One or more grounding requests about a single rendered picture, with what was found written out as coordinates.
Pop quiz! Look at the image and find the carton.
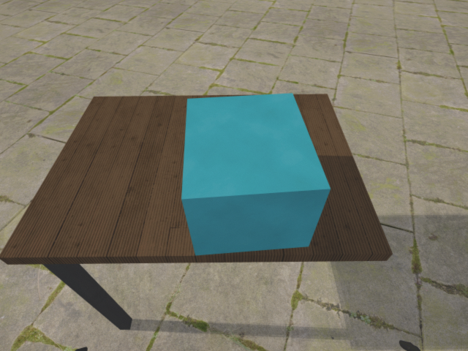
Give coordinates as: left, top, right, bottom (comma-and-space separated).
181, 93, 331, 256

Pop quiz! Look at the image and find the table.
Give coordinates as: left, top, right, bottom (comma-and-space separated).
0, 94, 393, 330

